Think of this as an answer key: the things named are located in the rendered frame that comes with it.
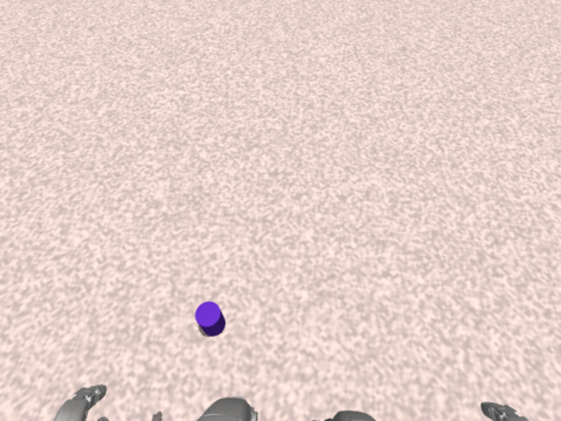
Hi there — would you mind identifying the right robot hand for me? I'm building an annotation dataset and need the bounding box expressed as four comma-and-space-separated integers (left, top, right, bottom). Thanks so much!
480, 402, 529, 421

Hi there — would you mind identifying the left robot hand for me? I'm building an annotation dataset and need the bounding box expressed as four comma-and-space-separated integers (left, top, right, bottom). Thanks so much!
53, 385, 109, 421

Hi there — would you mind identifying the can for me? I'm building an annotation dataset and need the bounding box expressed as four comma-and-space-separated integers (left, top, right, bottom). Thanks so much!
195, 302, 225, 336

